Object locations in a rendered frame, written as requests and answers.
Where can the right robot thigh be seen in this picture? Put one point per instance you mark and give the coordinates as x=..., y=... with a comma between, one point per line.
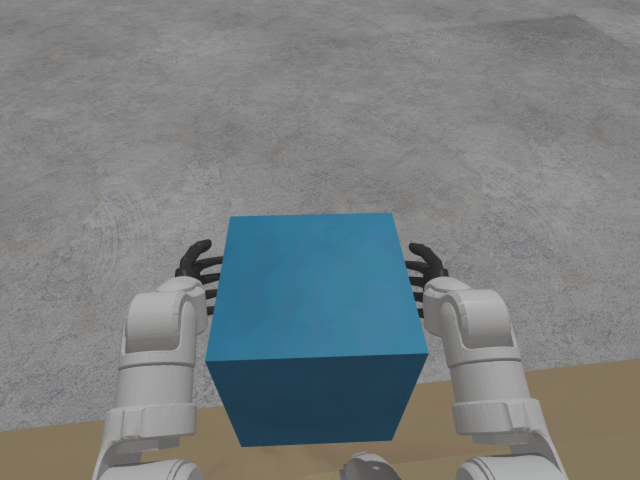
x=368, y=467

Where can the robot right hand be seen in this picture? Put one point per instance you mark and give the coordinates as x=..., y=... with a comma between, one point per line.
x=433, y=268

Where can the robot left upper arm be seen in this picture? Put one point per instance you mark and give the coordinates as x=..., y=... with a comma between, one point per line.
x=176, y=469

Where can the robot left forearm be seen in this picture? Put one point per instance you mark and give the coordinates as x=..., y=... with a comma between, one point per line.
x=153, y=402

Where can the carton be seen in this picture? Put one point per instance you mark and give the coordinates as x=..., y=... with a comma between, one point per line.
x=315, y=336

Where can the robot left hand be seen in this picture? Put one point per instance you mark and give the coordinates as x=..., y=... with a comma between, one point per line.
x=192, y=268

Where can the robot right upper arm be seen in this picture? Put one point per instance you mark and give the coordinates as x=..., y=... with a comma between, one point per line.
x=525, y=466

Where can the robot right forearm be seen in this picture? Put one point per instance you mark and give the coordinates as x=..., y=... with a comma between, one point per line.
x=493, y=402

